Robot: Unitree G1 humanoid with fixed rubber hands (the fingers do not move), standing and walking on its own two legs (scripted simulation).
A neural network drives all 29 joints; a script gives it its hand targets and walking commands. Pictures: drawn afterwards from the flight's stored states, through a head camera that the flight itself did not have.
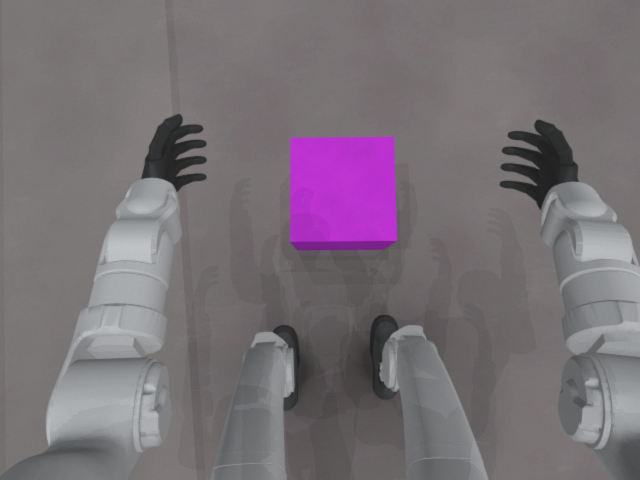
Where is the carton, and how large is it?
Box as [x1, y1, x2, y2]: [290, 137, 396, 249]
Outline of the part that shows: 290,138 290,241 296,249 382,249 396,240 393,137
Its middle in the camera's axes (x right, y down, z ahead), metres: +0.05 -0.10 +0.95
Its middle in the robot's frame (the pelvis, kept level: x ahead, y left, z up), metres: +0.53 -0.03 -0.58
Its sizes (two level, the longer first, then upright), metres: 0.234 0.231 0.198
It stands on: the floor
